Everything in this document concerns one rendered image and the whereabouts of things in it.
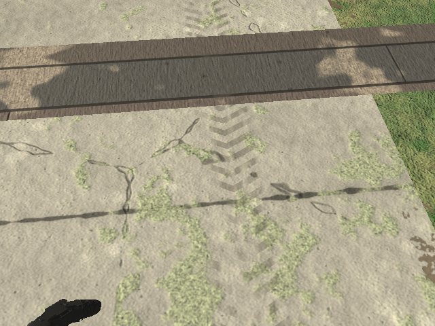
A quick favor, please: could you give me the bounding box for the robot left hand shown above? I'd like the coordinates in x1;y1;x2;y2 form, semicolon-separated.
27;299;101;326

